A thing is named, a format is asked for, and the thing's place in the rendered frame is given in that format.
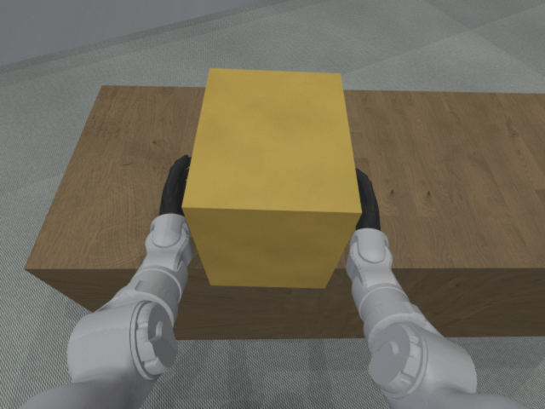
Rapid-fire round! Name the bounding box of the left robot hand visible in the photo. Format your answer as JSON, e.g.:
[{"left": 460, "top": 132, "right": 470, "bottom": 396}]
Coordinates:
[{"left": 159, "top": 155, "right": 192, "bottom": 216}]

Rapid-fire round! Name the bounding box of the robot left forearm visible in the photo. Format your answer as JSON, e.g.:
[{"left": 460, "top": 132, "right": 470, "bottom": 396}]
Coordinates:
[{"left": 67, "top": 214, "right": 192, "bottom": 378}]

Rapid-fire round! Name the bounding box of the carton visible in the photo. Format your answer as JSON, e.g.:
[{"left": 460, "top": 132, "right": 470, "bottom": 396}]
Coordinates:
[{"left": 181, "top": 68, "right": 362, "bottom": 289}]

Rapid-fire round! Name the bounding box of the robot right forearm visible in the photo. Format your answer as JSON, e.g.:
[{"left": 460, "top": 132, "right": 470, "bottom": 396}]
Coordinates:
[{"left": 346, "top": 228, "right": 448, "bottom": 353}]

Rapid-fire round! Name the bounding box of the robot right upper arm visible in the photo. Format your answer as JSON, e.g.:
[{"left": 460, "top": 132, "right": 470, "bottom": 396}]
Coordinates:
[{"left": 368, "top": 322, "right": 533, "bottom": 409}]

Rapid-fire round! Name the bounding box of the robot left upper arm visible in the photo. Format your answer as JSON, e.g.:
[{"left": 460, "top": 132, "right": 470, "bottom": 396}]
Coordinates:
[{"left": 19, "top": 300, "right": 178, "bottom": 409}]

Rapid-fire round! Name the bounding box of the pedestal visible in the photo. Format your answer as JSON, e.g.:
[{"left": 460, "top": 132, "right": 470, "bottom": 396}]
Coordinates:
[{"left": 24, "top": 85, "right": 545, "bottom": 340}]

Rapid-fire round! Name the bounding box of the right robot hand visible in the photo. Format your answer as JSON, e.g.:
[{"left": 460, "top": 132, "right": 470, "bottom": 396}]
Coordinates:
[{"left": 355, "top": 169, "right": 381, "bottom": 231}]

